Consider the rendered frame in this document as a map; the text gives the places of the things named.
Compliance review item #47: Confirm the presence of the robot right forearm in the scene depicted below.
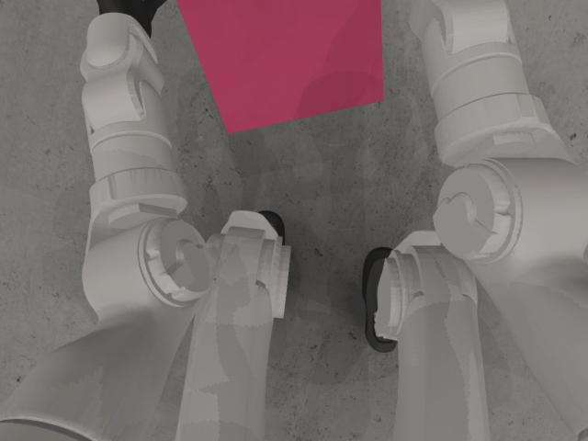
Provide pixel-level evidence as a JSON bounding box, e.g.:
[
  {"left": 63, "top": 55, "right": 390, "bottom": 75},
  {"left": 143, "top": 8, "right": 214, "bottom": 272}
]
[{"left": 409, "top": 0, "right": 581, "bottom": 168}]

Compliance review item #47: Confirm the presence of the left robot hand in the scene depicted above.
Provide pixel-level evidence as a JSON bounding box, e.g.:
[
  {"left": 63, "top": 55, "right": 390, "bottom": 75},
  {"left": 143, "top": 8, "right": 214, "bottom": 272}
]
[{"left": 97, "top": 0, "right": 166, "bottom": 38}]

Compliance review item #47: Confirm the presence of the left robot upper arm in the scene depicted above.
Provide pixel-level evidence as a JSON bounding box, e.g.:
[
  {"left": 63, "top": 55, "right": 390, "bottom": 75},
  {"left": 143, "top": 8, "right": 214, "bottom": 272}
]
[{"left": 0, "top": 217, "right": 216, "bottom": 441}]

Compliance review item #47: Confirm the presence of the robot left forearm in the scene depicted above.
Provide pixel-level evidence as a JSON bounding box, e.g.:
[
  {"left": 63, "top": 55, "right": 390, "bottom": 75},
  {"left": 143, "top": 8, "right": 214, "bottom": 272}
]
[{"left": 80, "top": 13, "right": 187, "bottom": 258}]

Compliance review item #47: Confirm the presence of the left robot shin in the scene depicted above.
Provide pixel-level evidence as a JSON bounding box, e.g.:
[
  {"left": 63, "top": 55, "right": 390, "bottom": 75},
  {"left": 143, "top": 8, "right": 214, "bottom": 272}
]
[{"left": 206, "top": 210, "right": 278, "bottom": 278}]

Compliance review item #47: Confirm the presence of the right robot upper arm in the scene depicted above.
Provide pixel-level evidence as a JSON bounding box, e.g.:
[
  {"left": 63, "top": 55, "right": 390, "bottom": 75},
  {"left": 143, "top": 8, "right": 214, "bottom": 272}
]
[{"left": 433, "top": 157, "right": 588, "bottom": 441}]

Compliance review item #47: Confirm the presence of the robot left foot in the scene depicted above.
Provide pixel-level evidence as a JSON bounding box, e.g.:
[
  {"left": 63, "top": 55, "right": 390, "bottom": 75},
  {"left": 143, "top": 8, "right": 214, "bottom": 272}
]
[{"left": 257, "top": 210, "right": 285, "bottom": 245}]

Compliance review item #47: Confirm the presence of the carton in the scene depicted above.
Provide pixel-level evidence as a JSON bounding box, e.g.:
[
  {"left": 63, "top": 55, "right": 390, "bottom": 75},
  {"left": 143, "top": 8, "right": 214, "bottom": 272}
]
[{"left": 176, "top": 0, "right": 384, "bottom": 134}]

